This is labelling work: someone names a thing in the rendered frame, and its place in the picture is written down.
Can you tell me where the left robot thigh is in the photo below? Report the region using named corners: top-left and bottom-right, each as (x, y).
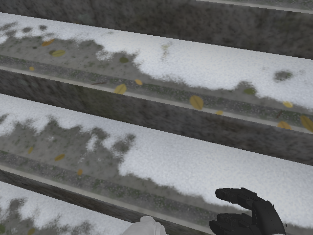
top-left (122, 220), bottom-right (166, 235)

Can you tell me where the right robot hand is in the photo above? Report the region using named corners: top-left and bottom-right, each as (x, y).
top-left (209, 187), bottom-right (287, 235)

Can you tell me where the left robot shin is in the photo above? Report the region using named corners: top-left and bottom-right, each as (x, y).
top-left (140, 215), bottom-right (156, 224)

